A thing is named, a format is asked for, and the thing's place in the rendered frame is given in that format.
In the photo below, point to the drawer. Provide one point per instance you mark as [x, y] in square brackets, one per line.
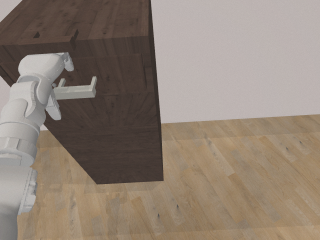
[121, 73]

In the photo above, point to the cabinet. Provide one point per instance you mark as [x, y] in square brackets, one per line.
[115, 137]

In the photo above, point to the robot left forearm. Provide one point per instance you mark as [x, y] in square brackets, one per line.
[21, 119]

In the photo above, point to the robot left upper arm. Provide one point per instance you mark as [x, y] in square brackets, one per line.
[18, 189]

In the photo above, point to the left robot hand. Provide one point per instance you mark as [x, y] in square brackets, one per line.
[49, 65]

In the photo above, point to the handle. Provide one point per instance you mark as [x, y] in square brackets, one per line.
[75, 92]
[48, 45]

